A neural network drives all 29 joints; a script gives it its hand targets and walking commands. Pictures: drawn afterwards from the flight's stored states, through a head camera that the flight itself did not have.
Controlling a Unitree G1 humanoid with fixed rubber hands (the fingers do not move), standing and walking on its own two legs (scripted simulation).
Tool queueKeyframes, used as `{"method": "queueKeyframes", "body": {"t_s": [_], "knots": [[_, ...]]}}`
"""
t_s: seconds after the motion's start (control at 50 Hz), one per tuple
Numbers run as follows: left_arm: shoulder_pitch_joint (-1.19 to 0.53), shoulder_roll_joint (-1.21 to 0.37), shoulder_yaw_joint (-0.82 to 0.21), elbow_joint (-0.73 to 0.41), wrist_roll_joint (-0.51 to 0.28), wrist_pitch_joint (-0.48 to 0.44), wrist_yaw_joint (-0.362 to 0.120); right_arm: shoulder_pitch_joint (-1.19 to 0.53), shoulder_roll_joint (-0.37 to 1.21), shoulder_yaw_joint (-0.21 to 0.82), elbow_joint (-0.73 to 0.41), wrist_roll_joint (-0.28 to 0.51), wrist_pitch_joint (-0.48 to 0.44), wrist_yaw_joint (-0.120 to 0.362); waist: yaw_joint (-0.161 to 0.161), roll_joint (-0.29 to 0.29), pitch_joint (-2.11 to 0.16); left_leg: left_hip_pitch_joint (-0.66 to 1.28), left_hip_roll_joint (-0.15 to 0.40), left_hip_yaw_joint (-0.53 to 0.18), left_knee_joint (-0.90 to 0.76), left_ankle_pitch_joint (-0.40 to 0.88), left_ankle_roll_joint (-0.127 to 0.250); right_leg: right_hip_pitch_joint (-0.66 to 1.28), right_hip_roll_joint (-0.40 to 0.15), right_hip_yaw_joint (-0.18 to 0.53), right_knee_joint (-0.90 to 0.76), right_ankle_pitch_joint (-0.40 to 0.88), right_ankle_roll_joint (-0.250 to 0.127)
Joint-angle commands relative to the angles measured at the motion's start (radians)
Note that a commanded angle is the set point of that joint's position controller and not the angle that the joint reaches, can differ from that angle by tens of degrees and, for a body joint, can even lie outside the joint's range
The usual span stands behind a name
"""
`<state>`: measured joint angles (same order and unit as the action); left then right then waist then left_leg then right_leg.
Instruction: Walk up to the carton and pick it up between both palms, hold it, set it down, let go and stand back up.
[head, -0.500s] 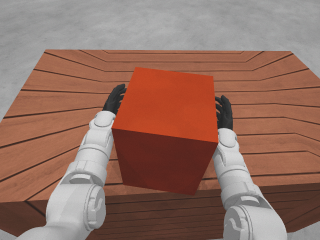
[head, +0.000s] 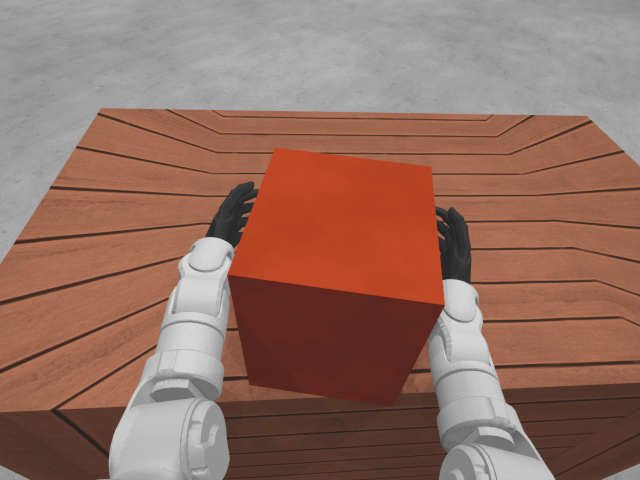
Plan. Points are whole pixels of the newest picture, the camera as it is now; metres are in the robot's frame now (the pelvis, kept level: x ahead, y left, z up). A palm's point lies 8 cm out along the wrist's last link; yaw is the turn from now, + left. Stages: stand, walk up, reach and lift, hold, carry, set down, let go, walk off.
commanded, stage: reach and lift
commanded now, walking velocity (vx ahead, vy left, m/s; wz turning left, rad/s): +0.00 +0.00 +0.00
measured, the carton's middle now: (335, 281) +0.35 -0.05 +0.07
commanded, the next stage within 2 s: none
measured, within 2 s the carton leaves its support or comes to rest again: leaves its support in 0.38 s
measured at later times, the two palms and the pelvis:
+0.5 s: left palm (227, 236) +0.39 +0.09 +0.12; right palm (460, 277) +0.32 -0.20 +0.10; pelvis -0.01 +0.00 +0.00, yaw -1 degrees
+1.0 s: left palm (217, 229) +0.39 +0.10 +0.14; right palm (453, 246) +0.35 -0.19 +0.13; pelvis -0.01 -0.01 +0.00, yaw -1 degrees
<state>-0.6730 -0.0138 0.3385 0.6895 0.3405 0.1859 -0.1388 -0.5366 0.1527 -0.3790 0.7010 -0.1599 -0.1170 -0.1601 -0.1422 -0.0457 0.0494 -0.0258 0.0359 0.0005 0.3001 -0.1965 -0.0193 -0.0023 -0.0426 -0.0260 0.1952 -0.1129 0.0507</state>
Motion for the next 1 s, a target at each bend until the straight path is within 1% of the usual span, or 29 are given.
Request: {"method": "queueKeyframes", "body": {"t_s": [0.0, 0.06, 0.08, 0.12, 0.2, 0.24, 0.26, 0.34, 0.42, 0.5, 0.52, 0.54, 0.56, 0.58, 0.6, 0.62, 0.64, 0.66, 0.7, 0.72, 0.76, 0.78, 0.8, 0.86, 0.88, 0.9, 0.92, 0.96, 0.98], "knots": [[-0.468, -0.522, -0.315, -0.066, -0.012, -0.065, -0.1, -0.477, 0.44, 0.388, -0.108, -0.029, -0.074, 0.101, -0.027, 0.044, -0.323, 0.085, -0.074, 0.087, -0.007, 0.293, -0.049, 0.143, 0.085, -0.093, 0.054, 0.37, 0.006], [-0.455, -0.536, -0.33, -0.069, -0.013, -0.063, -0.097, -0.463, 0.435, 0.405, -0.089, -0.018, -0.079, 0.092, -0.035, 0.044, -0.318, 0.112, -0.073, 0.08, 0.0, 0.323, -0.055, 0.121, 0.091, -0.093, 0.047, 0.374, 0.005], [-0.459, -0.541, -0.34, -0.086, -0.02, -0.068, -0.094, -0.472, 0.436, 0.41, -0.11, -0.011, -0.089, 0.091, -0.023, 0.05, -0.333, 0.121, -0.074, 0.085, 0.004, 0.345, -0.062, 0.121, 0.094, -0.097, 0.05, 0.384, 0.003], [-0.47, -0.538, -0.336, -0.083, -0.015, -0.067, -0.09, -0.47, 0.419, 0.394, -0.089, -0.014, -0.092, 0.085, -0.033, 0.059, -0.305, 0.115, -0.071, 0.083, 0.0, 0.341, -0.06, 0.109, 0.093, -0.101, 0.039, 0.363, -0.001], [-0.481, -0.547, -0.348, -0.106, -0.013, -0.076, -0.08, -0.488, 0.411, 0.408, -0.096, -0.004, -0.112, 0.091, -0.015, 0.064, -0.32, 0.124, -0.067, 0.084, -0.003, 0.331, -0.058, 0.098, 0.093, -0.104, 0.042, 0.346, -0.002], [-0.513, -0.573, -0.379, -0.111, -0.032, -0.094, -0.07, -0.518, 0.421, 0.426, -0.107, -0.005, -0.136, 0.088, -0.022, 0.066, -0.365, 0.137, -0.065, 0.082, 0.01, 0.375, -0.062, 0.087, 0.096, -0.104, 0.048, 0.375, 0.002], [-0.538, -0.573, -0.375, -0.102, -0.028, -0.102, -0.066, -0.514, 0.406, 0.408, -0.077, -0.017, -0.146, 0.085, -0.04, 0.079, -0.356, 0.135, -0.063, 0.08, 0.011, 0.367, -0.062, 0.072, 0.094, -0.106, 0.039, 0.353, -0.003], [-0.598, -0.615, -0.41, -0.119, -0.04, -0.154, -0.042, -0.575, 0.408, 0.413, -0.065, -0.019, -0.193, 0.087, -0.022, 0.091, -0.436, 0.157, -0.051, 0.075, 0.019, 0.383, -0.065, 0.038, 0.098, -0.112, 0.044, 0.346, -0.01], [-0.661, -0.63, -0.411, -0.093, -0.043, -0.203, -0.026, -0.641, 0.42, 0.416, -0.034, -0.03, -0.239, 0.084, -0.012, 0.082, -0.449, 0.125, -0.05, 0.08, 0.005, 0.333, -0.057, 0.044, 0.096, -0.108, 0.041, 0.338, -0.011], [-0.724, -0.636, -0.398, -0.044, -0.037, -0.24, -0.018, -0.687, 0.425, 0.4, 0.027, -0.06, -0.266, 0.08, -0.011, 0.073, -0.445, 0.08, -0.047, 0.089, -0.023, 0.246, -0.044, 0.035, 0.086, -0.102, 0.033, 0.271, -0.012], [-0.745, -0.644, -0.397, -0.074, -0.038, -0.255, -0.014, -0.709, 0.433, 0.406, 0.013, -0.059, -0.277, 0.081, 0.006, 0.071, -0.476, 0.074, -0.046, 0.091, -0.033, 0.237, -0.038, 0.047, 0.086, -0.099, 0.036, 0.263, -0.012], [-0.737, -0.628, -0.371, -0.046, -0.024, -0.255, -0.007, -0.731, 0.419, 0.406, 0.019, -0.052, -0.278, 0.085, 0.023, 0.066, -0.453, 0.064, -0.042, 0.094, -0.042, 0.224, -0.032, 0.035, 0.086, -0.097, 0.03, 0.239, -0.011], [-0.738, -0.608, -0.349, -0.019, -0.014, -0.254, -0.005, -0.745, 0.414, 0.395, 0.032, -0.062, -0.276, 0.086, 0.03, 0.05, -0.432, 0.038, -0.045, 0.103, -0.056, 0.173, -0.019, 0.034, 0.083, -0.089, 0.02, 0.201, -0.008], [-0.753, -0.604, -0.345, -0.044, -0.008, -0.256, -0.001, -0.766, 0.423, 0.4, 0.017, -0.061, -0.278, 0.089, 0.045, 0.042, -0.443, 0.019, -0.045, 0.11, -0.072, 0.133, -0.009, 0.053, 0.079, -0.085, 0.025, 0.175, -0.005], [-0.76, -0.579, -0.309, -0.002, 0.009, -0.249, -0.001, -0.774, 0.409, 0.38, 0.046, -0.077, -0.267, 0.093, 0.056, 0.02, -0.405, -0.011, -0.047, 0.118, -0.095, 0.059, 0.005, 0.049, 0.07, -0.082, 0.013, 0.117, -0.003], [-0.779, -0.594, -0.327, -0.066, 0.003, -0.256, 0.005, -0.814, 0.423, 0.385, -0.007, -0.071, -0.279, 0.097, 0.074, 0.028, -0.474, 0.003, -0.046, 0.121, -0.097, 0.072, 0.009, 0.068, 0.071, -0.086, 0.025, 0.13, -0.001], [-0.746, -0.581, -0.309, -0.022, 0.014, -0.25, 0.012, -0.811, 0.422, 0.393, 0.005, -0.062, -0.272, 0.102, 0.091, 0.008, -0.46, -0.014, -0.045, 0.128, -0.103, 0.056, 0.014, 0.072, 0.073, -0.08, 0.019, 0.126, -0.002], [-0.76, -0.569, -0.305, -0.02, 0.012, -0.243, 0.011, -0.823, 0.42, 0.393, 0.012, -0.069, -0.262, 0.103, 0.09, 0.004, -0.453, -0.026, -0.051, 0.133, -0.109, 0.036, 0.022, 0.084, 0.066, -0.075, 0.019, 0.108, -0.001], [-0.755, -0.556, -0.282, -0.012, 0.02, -0.226, 0.013, -0.822, 0.421, 0.398, 0.018, -0.07, -0.244, 0.109, 0.114, -0.029, -0.461, -0.023, -0.054, 0.142, -0.122, 0.02, 0.036, 0.107, 0.063, -0.071, 0.018, 0.098, 0.008], [-0.755, -0.565, -0.278, -0.048, 0.019, -0.225, 0.019, -0.829, 0.42, 0.393, -0.004, -0.064, -0.244, 0.114, 0.125, -0.031, -0.487, -0.02, -0.052, 0.143, -0.121, 0.032, 0.038, 0.12, 0.066, -0.076, 0.026, 0.106, 0.01], [-0.771, -0.561, -0.303, -0.068, 0.003, -0.214, 0.022, -0.818, 0.419, 0.407, 0.004, -0.053, -0.231, 0.117, 0.109, -0.028, -0.506, -0.009, -0.057, 0.144, -0.112, 0.044, 0.036, 0.131, 0.062, -0.072, 0.034, 0.142, 0.01], [-0.751, -0.566, -0.309, -0.109, 0.005, -0.21, 0.032, -0.819, 0.398, 0.419, -0.007, -0.031, -0.231, 0.123, 0.129, -0.008, -0.521, 0.009, -0.055, 0.142, -0.11, 0.072, 0.03, 0.135, 0.064, -0.074, 0.039, 0.154, 0.006], [-0.746, -0.565, -0.313, -0.072, 0.005, -0.192, 0.027, -0.791, 0.408, 0.43, 0.024, -0.036, -0.218, 0.117, 0.108, -0.03, -0.498, 0.003, -0.06, 0.145, -0.106, 0.066, 0.034, 0.144, 0.059, -0.068, 0.033, 0.181, 0.01], [-0.714, -0.577, -0.345, -0.159, -0.016, -0.147, 0.022, -0.777, 0.411, 0.472, -0.024, 0.01, -0.191, 0.108, 0.1, -0.018, -0.5, 0.029, -0.065, 0.137, -0.084, 0.132, 0.024, 0.185, 0.06, -0.067, 0.049, 0.27, 0.014], [-0.665, -0.576, -0.358, -0.165, -0.022, -0.12, 0.018, -0.751, 0.409, 0.506, -0.039, 0.033, -0.175, 0.102, 0.097, -0.035, -0.475, 0.025, -0.069, 0.134, -0.075, 0.153, 0.026, 0.209, 0.054, -0.061, 0.052, 0.326, 0.017], [-0.671, -0.59, -0.395, -0.258, -0.047, -0.116, 0.017, -0.772, 0.426, 0.544, -0.125, 0.067, -0.183, 0.097, 0.094, -0.045, -0.533, 0.034, -0.072, 0.129, -0.054, 0.213, 0.02, 0.245, 0.056, -0.06, 0.072, 0.424, 0.024], [-0.652, -0.597, -0.425, -0.269, -0.063, -0.097, 0.015, -0.757, 0.424, 0.583, -0.132, 0.092, -0.172, 0.09, 0.079, -0.044, -0.542, 0.03, -0.077, 0.119, -0.033, 0.256, 0.016, 0.267, 0.054, -0.053, 0.086, 0.5, 0.026], [-0.633, -0.592, -0.466, -0.312, -0.091, -0.057, 0.002, -0.718, 0.421, 0.629, -0.158, 0.132, -0.138, 0.071, 0.041, -0.044, -0.509, 0.035, -0.082, 0.101, -0.01, 0.275, 0.011, 0.288, 0.049, -0.048, 0.089, 0.565, 0.029], [-0.645, -0.601, -0.491, -0.367, -0.104, -0.041, 0.001, -0.731, 0.408, 0.644, -0.198, 0.15, -0.131, 0.065, 0.033, -0.021, -0.516, 0.049, -0.083, 0.1, 0.0, 0.301, 0.003, 0.288, 0.05, -0.051, 0.089, 0.571, 0.03]]}}
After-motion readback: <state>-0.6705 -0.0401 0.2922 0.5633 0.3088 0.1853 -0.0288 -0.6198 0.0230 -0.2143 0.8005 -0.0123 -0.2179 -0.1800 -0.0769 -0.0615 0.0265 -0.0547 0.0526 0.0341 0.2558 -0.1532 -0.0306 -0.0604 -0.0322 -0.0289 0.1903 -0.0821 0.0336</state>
